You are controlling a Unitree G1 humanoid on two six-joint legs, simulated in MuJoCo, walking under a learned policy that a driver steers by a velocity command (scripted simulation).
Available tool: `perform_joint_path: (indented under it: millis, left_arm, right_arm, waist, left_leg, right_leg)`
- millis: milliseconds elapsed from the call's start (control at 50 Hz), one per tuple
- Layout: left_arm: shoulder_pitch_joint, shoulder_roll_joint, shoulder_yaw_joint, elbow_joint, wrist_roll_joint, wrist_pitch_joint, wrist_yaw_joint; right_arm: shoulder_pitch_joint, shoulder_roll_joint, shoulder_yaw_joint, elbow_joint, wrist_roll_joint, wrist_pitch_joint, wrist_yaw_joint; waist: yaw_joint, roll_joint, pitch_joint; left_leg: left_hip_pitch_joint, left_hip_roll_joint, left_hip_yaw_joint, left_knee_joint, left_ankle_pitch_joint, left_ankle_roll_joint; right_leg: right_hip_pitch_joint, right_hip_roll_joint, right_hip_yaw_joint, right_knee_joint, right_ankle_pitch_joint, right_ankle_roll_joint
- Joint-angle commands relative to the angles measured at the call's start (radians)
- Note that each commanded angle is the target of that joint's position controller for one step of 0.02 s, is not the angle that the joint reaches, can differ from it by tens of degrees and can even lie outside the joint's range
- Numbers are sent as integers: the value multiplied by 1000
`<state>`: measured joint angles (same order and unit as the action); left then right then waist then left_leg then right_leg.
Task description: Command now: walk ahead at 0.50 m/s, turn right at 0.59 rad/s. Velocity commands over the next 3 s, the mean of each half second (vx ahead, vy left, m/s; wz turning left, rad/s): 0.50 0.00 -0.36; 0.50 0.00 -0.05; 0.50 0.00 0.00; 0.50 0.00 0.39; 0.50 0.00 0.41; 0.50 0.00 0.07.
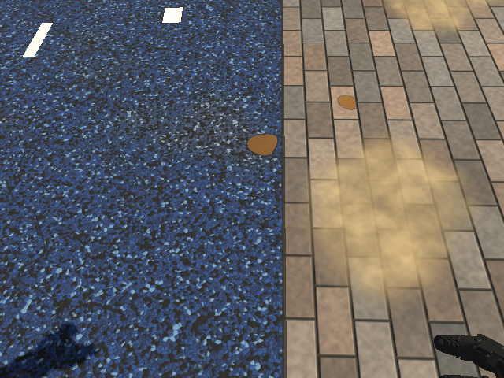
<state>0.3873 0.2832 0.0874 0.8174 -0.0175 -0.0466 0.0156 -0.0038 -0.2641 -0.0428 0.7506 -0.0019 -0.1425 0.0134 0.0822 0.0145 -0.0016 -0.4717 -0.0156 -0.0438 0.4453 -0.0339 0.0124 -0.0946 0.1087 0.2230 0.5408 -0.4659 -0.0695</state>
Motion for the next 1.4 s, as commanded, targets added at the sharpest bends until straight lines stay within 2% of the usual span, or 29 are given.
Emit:
perform_joint_path:
  millis: [20, 40, 60, 80, 120, 220, 320, 400, 440, 480, 500, 520, 540, 560, 580, 620, 680, 800, 920, 960, 1000, 1020, 1040, 1060, 1080, 1120, 1160, 1220, 1400]
  left_arm:
    - [68, -10, -22, -121, -15, -24, -4]
    - [78, 85, -11, -108, -28, -26, -1]
    - [-20, 152, 7, -117, -25, -20, -1]
    - [-82, 147, 8, -132, -14, -14, 2]
    - [-117, 113, 12, -155, -5, -9, -7]
    - [-147, 29, -13, -190, -2, 3, -13]
    - [-297, 12, -33, -224, 3, -20, -39]
    - [-392, 38, -30, -266, -8, -26, -53]
    - [-354, 67, -16, -264, -3, -28, -56]
    - [-101, 146, 29, -187, 9, -25, -44]
    - [81, 238, 53, -160, 17, -16, -26]
    - [74, 291, 52, -158, 19, -16, -32]
    - [58, 196, 30, -161, 12, -22, -38]
    - [-2, 161, 15, -163, 8, -27, -39]
    - [-68, 133, 6, -168, 9, -30, -42]
    - [-144, 91, -5, -172, 22, -37, -47]
    - [-144, 105, 3, -147, 18, -58, -43]
    - [-70, 138, 12, -88, 11, -50, -18]
    - [13, 167, 22, -22, -4, -29, -11]
    - [4, 177, 26, -11, -5, -19, -6]
    - [-25, 171, 21, -11, -2, -8, -2]
    - [-14, 131, 2, -27, 12, -7, 2]
    - [120, 17, -33, -46, 17, -28, -8]
    - [71, 67, -25, -30, 5, -50, -13]
    - [-20, 139, -5, -59, -23, -62, -19]
    - [-125, 125, -8, -85, -7, -62, -12]
    - [-81, 103, -3, -70, 3, -38, -8]
    - [-97, 69, -9, -74, 10, -17, -2]
    - [-382, 31, -29, -142, 2, -39, -32]
  right_arm:
    - [378, -298, -95, 17, -23, -5, -12]
    - [370, -211, -77, 9, 2, 4, -8]
    - [320, -140, -58, -11, 6, 14, -12]
    - [267, -123, -49, -20, -3, 23, -14]
    - [216, -93, -37, -10, -17, 29, -14]
    - [250, -132, -53, 37, -1, 12, -1]
    - [279, -170, -59, 60, 19, 31, -4]
    - [352, -203, -64, 97, 34, 53, -3]
    - [348, -220, -66, 108, 40, 66, -7]
    - [348, -189, -50, 110, 34, 71, -13]
    - [350, -123, -22, 76, -5, 64, -14]
    - [444, -42, 3, 58, 5, 40, -5]
    - [363, -150, -23, 64, 35, 26, 0]
    - [286, -169, -29, 36, 47, 19, 2]
    - [260, -155, -27, 39, 35, 22, -4]
    - [281, -136, -32, 46, 17, 42, -3]
    - [276, -96, -25, 45, 12, 71, -7]
    - [77, -61, -9, -8, 7, 61, 7]
    - [-53, -81, -6, -67, 17, 47, 36]
    - [-20, -101, -13, -65, 16, 43, 41]
    - [173, -155, -45, -10, 10, 42, 33]
    - [344, -219, -67, 28, 3, 43, 22]
    - [436, -320, -91, 46, -6, 50, 19]
    - [457, -233, -68, 51, 12, 53, 21]
    - [383, -194, -53, 41, 14, 53, 20]
    - [256, -136, -35, 20, 0, 54, 19]
    - [211, -105, -26, 16, -12, 43, 22]
    - [232, -135, -36, 38, -3, 30, 15]
    - [366, -179, -46, 102, 17, 57, -10]
  waist:
    - [-145, 256, -381]
    - [-155, 247, -348]
    - [-179, 135, -204]
    - [-165, 55, -114]
    - [-117, 67, -21]
    - [-93, 59, 6]
    - [-134, 51, 27]
    - [-154, 76, 50]
    - [-109, 93, 28]
    - [21, 62, -128]
    - [78, -108, -275]
    - [-4, -324, -385]
    - [35, -186, -309]
    - [19, -160, -179]
    - [-18, -89, -116]
    - [-84, -107, -61]
    - [-113, -87, -31]
    - [-54, -67, 37]
    - [-17, -77, 73]
    - [-44, -95, 50]
    - [-147, -93, -70]
    - [-209, -34, -208]
    - [-163, 219, -356]
    - [-201, 227, -409]
    - [-196, 160, -242]
    - [-139, 45, -68]
    - [-82, 86, -43]
    - [-67, 65, -14]
    - [-165, 43, 57]
  left_leg:
    - [872, 423, -596, -54, -226, 271]
    - [871, 459, -740, -114, -432, 266]
    - [748, 415, -587, -132, -444, 215]
    - [610, 371, -448, -148, -329, 183]
    - [420, 298, -276, -204, -161, 162]
    - [343, 278, -111, -295, 19, 212]
    - [345, 230, 33, -297, 78, 176]
    - [438, 283, 22, -261, 84, 156]
    - [472, 296, 34, -181, 238, 135]
    - [369, 218, 124, 137, 413, 78]
    - [130, 156, 161, 495, 57, 31]
    - [-193, 1, 53, 776, -555, -5]
    - [-309, 53, -37, 872, -541, 6]
    - [-355, 93, -17, 862, -446, 20]
    - [-312, 133, -4, 811, -359, 17]
    - [-198, 174, -16, 725, -268, 6]
    - [-180, 174, -9, 641, -191, -18]
    - [-198, 139, 17, 274, 106, -30]
    - [-196, 98, 29, 100, 56, 16]
    - [-133, 77, 46, 74, -18, 43]
    - [150, 12, 108, 42, -27, 87]
    - [442, 120, -5, 91, 33, 138]
    - [840, 375, -476, 33, -140, 310]
    - [875, 405, -708, -130, -297, 327]
    - [757, 376, -570, -149, -351, 272]
    - [461, 302, -352, -193, -217, 231]
    - [321, 250, -251, -249, -121, 217]
    - [272, 243, -163, -305, -11, 239]
    - [388, 220, -24, -308, 22, 190]
  right_leg:
    - [-541, 11, -45, 589, -16, 24]
    - [-688, -65, -29, 746, -116, 33]
    - [-737, -106, -39, 796, -28, 42]
    - [-712, -143, -79, 787, 49, 49]
    - [-644, -199, -87, 705, 129, 48]
    - [-619, -218, -114, 499, 203, 58]
    - [-529, -203, -205, 179, 436, 55]
    - [-499, -175, -232, 59, 382, 29]
    - [-404, -142, -258, 1, 332, -5]
    - [-10, -108, -275, -37, 383, -58]
    - [291, -337, 5, -9, 448, -132]
    - [487, -516, 469, -168, 258, -280]
    - [429, -489, 450, -215, 176, -248]
    - [309, -452, 299, -226, 240, -213]
    - [177, -407, 192, -244, 333, -193]
    - [-3, -351, 72, -310, 429, -178]
    - [-76, -338, -12, -379, 505, -195]
    - [-54, -296, -144, -412, 498, -150]
    - [102, -362, -135, -341, 496, -124]
    - [148, -375, -132, -285, 606, -104]
    - [127, -310, -188, -53, 892, -63]
    - [-32, -258, -233, 205, 748, -26]
    - [-459, -86, -250, 613, 237, 56]
    - [-601, -60, -108, 757, -101, 55]
    - [-694, -120, -101, 806, -53, 40]
    - [-646, -210, -149, 695, 103, 31]
    - [-526, -247, -140, 615, 174, 35]
    - [-539, -259, -155, 519, 246, 63]
    - [-550, -207, -212, 59, 560, 80]
